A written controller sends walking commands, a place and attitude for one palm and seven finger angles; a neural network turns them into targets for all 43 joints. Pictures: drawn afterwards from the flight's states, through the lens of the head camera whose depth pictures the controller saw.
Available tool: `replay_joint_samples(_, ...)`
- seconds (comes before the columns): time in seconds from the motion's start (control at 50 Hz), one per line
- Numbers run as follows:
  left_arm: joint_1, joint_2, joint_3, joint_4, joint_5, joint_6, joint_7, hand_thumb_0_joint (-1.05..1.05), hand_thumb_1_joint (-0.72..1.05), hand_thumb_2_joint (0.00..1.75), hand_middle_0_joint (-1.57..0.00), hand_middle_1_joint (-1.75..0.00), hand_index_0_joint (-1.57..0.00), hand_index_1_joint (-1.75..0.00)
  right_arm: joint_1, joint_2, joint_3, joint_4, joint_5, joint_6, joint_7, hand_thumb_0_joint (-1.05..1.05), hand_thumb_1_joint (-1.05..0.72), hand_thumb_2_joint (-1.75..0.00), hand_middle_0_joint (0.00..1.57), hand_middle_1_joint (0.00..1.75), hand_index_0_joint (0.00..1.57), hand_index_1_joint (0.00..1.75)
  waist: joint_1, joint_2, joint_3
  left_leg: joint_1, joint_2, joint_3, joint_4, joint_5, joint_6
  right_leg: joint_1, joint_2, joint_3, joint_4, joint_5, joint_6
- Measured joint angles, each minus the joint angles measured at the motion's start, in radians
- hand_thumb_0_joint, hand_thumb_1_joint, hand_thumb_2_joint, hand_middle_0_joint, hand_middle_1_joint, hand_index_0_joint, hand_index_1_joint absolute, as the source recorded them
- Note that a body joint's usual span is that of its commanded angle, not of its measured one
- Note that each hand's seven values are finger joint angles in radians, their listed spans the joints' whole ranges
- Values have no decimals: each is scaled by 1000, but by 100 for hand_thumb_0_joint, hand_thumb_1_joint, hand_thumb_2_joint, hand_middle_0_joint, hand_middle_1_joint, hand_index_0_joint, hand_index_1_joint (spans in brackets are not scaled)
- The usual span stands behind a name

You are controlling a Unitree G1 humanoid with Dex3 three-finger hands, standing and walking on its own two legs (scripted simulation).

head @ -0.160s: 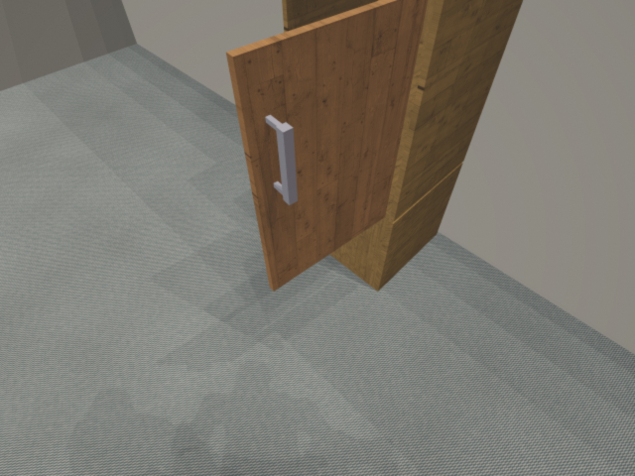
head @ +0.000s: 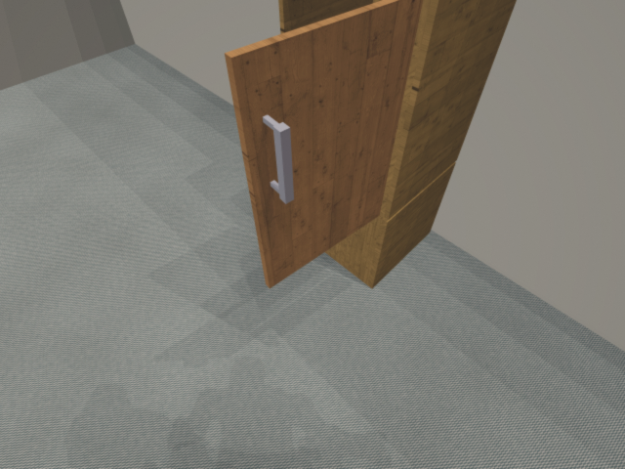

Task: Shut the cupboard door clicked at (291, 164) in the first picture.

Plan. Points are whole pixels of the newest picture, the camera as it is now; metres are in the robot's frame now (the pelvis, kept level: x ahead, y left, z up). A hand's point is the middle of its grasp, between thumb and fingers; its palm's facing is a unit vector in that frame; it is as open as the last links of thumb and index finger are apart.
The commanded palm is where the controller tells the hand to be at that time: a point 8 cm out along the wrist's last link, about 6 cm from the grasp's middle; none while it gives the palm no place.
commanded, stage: stand and wait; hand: left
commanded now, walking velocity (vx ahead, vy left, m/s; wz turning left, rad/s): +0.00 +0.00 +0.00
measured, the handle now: (278, 161) +0.58 +0.09 +0.05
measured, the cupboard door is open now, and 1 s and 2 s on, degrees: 84 84 84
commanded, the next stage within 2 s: look at it before walking up in 0.12 s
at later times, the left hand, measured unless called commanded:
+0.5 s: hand out of the picture +0.08 +0.25 -0.16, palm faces -0.03 -0.94 -0.34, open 7.3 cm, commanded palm none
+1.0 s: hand out of the picture +0.07 +0.23 -0.17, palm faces -0.07 -0.95 -0.31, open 7.3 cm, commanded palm none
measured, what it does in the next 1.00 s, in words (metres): stands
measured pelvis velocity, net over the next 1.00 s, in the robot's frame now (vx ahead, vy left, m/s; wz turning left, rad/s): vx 0.00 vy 0.00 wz -0.08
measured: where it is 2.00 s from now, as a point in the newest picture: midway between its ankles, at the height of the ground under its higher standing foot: outside the picture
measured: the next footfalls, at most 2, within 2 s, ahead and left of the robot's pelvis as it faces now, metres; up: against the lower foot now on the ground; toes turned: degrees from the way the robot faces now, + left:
left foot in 1.60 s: +0.09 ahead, +0.09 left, +0.00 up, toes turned -33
right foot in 1.84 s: -0.06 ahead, -0.15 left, +0.00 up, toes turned -30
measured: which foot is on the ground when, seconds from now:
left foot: down 0.00-1.00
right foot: down 0.00-1.00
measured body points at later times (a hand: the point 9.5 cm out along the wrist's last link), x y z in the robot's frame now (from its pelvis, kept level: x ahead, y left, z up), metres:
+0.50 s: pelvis +0.00 +0.00 +0.00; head +0.03 +0.00 +0.45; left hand +0.08 +0.30 -0.13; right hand +0.08 -0.29 -0.14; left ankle +0.00 +0.12 -0.75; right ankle -0.02 -0.12 -0.75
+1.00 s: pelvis +0.00 +0.00 -0.01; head +0.03 +0.00 +0.44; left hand +0.08 +0.28 -0.15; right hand +0.06 -0.28 -0.15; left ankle +0.00 +0.12 -0.75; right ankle -0.02 -0.12 -0.75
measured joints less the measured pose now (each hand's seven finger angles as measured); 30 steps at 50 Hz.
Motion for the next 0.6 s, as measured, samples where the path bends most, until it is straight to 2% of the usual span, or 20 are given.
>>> replay_joint_samples(0.6, 6, 6, -1, 0, 0, 0, -1, 0, 91, 90, -20, -30, -21, -30, -6, -4, 0, -3, 2, -4, -2, 1, -91, -90, 20, 30, 20, 30, 2, -4, -3, 9, -6, 0, -9, -2, 5, 9, -6, 0, -7, -2, 6)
